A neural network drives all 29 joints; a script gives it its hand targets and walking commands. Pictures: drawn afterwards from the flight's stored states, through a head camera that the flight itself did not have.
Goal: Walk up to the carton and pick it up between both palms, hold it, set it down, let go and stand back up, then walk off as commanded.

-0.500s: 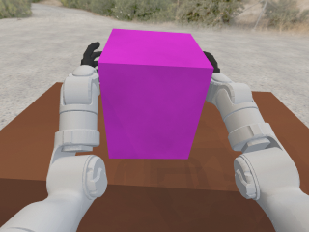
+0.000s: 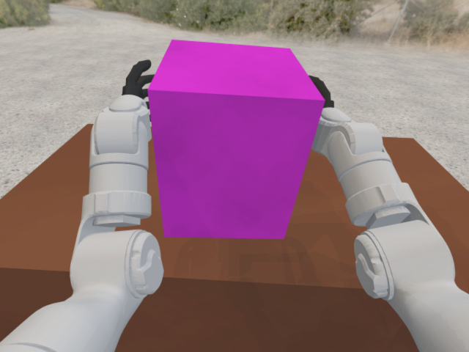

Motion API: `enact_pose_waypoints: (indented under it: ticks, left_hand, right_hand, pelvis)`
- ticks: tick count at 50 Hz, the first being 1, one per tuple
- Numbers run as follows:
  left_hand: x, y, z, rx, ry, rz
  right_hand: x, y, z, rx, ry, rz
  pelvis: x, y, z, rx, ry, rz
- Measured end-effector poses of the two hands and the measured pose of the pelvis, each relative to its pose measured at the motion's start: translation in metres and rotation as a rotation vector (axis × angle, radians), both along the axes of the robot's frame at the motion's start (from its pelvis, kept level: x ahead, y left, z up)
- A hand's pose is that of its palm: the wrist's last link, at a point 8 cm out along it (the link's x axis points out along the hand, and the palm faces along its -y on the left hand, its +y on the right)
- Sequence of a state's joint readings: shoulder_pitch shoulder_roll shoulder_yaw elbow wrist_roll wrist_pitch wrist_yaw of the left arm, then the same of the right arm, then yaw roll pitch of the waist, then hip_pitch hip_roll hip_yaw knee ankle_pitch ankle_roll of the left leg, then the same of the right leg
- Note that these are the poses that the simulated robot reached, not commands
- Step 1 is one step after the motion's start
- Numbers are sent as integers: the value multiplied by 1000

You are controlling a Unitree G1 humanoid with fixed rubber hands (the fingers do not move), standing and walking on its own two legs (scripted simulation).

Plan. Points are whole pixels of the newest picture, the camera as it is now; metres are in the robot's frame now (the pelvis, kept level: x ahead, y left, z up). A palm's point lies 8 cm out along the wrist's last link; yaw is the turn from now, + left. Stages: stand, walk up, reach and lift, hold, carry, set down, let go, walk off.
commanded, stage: hold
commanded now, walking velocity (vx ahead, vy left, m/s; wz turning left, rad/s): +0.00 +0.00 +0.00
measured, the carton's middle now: (228, 140) +0.37 +0.02 +0.25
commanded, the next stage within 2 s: none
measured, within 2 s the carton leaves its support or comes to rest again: neither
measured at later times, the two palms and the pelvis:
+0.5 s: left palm (139, 110) +0.37 +0.15 +0.30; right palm (322, 123) +0.37 -0.14 +0.28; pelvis +0.01 +0.00 +0.00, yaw +0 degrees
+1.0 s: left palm (135, 108) +0.37 +0.16 +0.31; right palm (320, 121) +0.37 -0.13 +0.29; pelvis +0.00 +0.00 +0.00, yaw +0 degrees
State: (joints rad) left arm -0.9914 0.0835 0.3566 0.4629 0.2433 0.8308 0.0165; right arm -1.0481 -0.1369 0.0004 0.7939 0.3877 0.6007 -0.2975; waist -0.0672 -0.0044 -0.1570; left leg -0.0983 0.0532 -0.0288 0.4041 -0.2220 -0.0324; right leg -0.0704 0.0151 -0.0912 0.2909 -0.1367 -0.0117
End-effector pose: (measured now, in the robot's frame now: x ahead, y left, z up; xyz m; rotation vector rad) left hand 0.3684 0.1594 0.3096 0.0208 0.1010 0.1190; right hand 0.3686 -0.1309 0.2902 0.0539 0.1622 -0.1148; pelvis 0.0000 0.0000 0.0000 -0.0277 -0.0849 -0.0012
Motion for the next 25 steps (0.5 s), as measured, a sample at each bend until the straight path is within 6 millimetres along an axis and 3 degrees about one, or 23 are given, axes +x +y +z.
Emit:
enact_pose_waypoints:
  ticks: [25]
  left_hand:
    - [5,-5,-7,10,5,-7]
  right_hand:
    - [3,-5,-6,2,8,-7]
  pelvis:
    - [6,1,0,-4,-4,2]
